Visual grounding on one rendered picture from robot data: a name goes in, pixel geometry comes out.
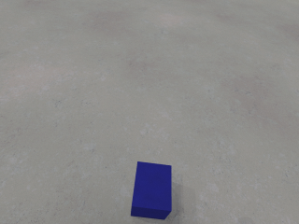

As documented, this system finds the carton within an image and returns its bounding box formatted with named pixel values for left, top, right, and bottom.
left=131, top=161, right=172, bottom=220

